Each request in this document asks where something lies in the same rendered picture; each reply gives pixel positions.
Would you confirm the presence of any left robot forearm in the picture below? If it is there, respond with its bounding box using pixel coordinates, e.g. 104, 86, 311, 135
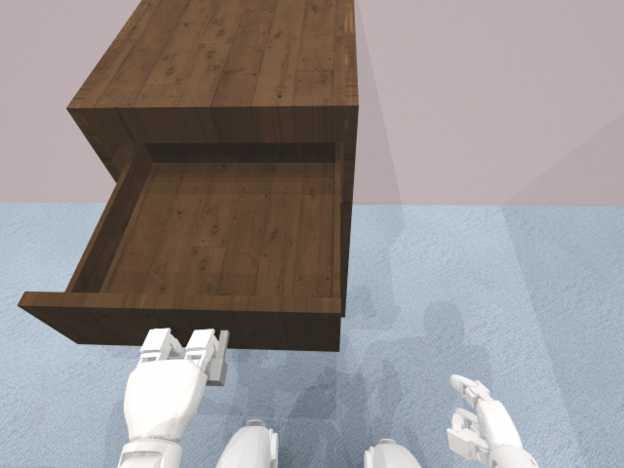
117, 439, 183, 468

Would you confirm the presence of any cabinet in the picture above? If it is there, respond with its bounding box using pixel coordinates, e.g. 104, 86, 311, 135
66, 0, 359, 317

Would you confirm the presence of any robot right hand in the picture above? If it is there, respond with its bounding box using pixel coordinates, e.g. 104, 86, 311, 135
447, 374, 524, 467

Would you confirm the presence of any robot right thigh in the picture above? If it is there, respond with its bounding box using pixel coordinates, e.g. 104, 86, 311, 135
364, 444, 421, 468

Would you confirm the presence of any robot thigh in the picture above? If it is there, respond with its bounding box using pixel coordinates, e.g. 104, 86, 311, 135
364, 444, 421, 468
215, 426, 278, 468

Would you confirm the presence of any handle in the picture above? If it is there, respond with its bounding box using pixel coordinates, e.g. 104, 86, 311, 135
139, 329, 229, 386

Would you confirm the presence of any right robot forearm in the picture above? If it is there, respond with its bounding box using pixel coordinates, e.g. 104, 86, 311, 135
488, 446, 539, 468

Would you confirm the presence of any robot left thigh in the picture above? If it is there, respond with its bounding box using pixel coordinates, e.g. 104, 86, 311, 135
215, 426, 278, 468

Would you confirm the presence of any robot left hand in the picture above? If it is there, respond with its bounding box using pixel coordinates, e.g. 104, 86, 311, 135
124, 328, 219, 443

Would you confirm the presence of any drawer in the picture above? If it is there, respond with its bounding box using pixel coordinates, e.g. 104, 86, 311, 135
18, 142, 341, 352

